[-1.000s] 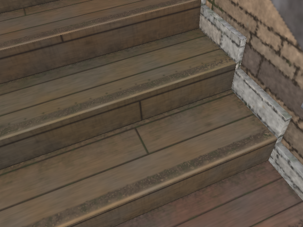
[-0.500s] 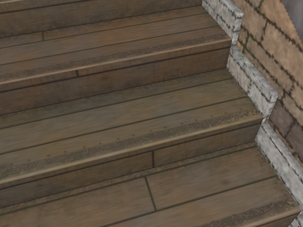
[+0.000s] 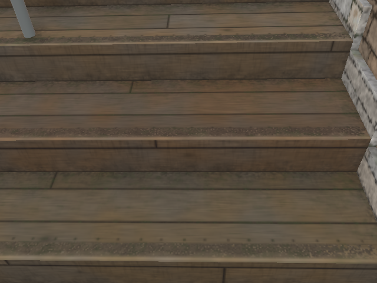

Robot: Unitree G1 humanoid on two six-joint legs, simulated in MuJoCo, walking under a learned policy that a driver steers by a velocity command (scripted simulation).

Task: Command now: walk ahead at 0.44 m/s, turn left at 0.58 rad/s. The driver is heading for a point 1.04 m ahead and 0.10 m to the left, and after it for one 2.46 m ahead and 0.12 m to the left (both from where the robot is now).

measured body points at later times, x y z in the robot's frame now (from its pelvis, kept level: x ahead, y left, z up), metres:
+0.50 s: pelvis +0.26 +0.04 +0.12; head +0.25 +0.02 +0.57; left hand +0.23 +0.29 -0.02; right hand +0.38 -0.18 -0.04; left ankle +0.27 +0.11 -0.57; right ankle +0.20 -0.13 -0.36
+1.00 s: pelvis +0.54 +0.05 +0.27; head +0.54 +0.04 +0.72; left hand +0.49 +0.29 +0.13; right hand +0.69 -0.17 +0.13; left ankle +0.46 +0.19 -0.25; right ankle +0.60 -0.03 -0.41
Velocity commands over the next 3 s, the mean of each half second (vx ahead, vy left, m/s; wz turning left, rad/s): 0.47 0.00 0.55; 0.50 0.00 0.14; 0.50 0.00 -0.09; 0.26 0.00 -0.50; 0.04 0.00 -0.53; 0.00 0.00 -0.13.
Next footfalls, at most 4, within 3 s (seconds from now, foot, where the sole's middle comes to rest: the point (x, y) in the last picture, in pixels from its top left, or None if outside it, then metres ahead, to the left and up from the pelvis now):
0.32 left None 0.30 0.12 -0.60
0.80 right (218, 221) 0.64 -0.02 -0.45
1.44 left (90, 112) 0.97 0.42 -0.30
2.04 right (159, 34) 1.24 0.19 -0.15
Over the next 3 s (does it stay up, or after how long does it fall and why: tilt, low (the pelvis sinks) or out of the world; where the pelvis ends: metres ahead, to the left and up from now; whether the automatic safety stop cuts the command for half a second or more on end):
stays up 1.22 0.36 0.62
